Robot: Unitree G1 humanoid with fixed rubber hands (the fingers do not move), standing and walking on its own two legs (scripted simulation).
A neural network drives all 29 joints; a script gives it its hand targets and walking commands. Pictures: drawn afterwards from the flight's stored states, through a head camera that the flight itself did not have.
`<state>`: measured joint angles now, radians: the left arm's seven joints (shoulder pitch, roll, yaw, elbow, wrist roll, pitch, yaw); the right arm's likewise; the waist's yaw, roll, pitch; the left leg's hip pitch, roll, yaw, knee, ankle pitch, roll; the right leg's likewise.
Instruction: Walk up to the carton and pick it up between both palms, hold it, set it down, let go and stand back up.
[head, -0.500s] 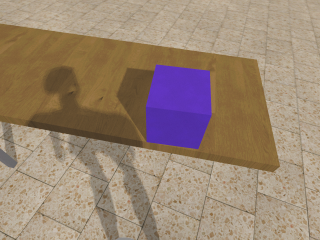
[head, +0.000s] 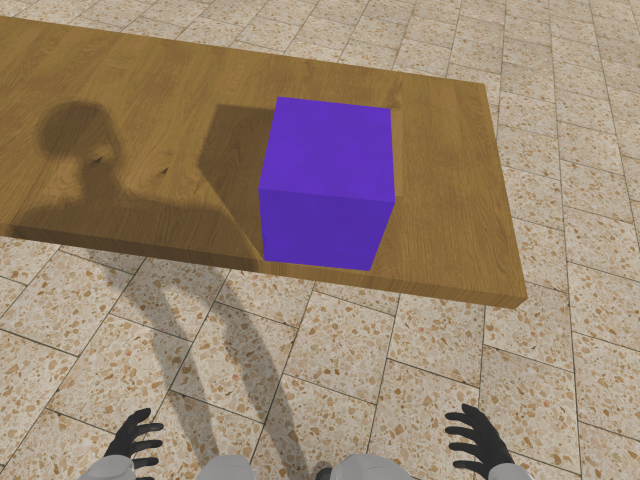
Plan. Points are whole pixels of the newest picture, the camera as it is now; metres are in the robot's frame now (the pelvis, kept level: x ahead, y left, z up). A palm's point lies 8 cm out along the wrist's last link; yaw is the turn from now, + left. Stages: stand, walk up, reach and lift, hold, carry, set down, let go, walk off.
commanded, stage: reach and lift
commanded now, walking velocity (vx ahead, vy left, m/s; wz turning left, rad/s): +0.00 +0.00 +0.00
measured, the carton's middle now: (325, 187) +0.50 +0.00 +0.01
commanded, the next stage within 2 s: none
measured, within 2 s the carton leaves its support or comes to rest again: neither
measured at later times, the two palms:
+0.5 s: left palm (118, 431) +0.16 +0.24 -0.06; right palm (482, 428) +0.17 -0.20 -0.05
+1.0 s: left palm (133, 372) +0.22 +0.23 -0.02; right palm (483, 391) +0.21 -0.20 -0.02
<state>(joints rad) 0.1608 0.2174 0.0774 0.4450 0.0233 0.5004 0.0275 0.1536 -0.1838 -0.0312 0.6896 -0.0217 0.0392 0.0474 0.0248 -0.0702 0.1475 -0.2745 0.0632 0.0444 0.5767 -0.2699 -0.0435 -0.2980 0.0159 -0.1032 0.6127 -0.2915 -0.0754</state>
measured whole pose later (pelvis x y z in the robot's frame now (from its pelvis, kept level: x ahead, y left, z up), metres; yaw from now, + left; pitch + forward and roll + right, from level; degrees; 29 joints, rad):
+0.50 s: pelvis +0.03 +0.03 +0.02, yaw -1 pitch -3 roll +0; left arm 0.28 0.17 -0.02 0.39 -0.05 0.21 0.07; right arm 0.23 -0.17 -0.06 0.62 0.02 -0.10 0.07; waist 0.03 -0.04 0.05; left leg -0.11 0.04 0.07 0.38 -0.21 -0.02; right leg -0.12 0.01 -0.08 0.38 -0.21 -0.04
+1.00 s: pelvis +0.04 +0.03 +0.02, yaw -2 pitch -2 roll +0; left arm 0.29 0.13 -0.07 0.26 -0.07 0.03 0.13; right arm 0.26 -0.19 -0.05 0.46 0.13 -0.17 0.07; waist 0.04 -0.02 0.02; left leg -0.08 0.04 0.09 0.34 -0.22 -0.01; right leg -0.09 0.01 -0.06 0.34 -0.20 -0.03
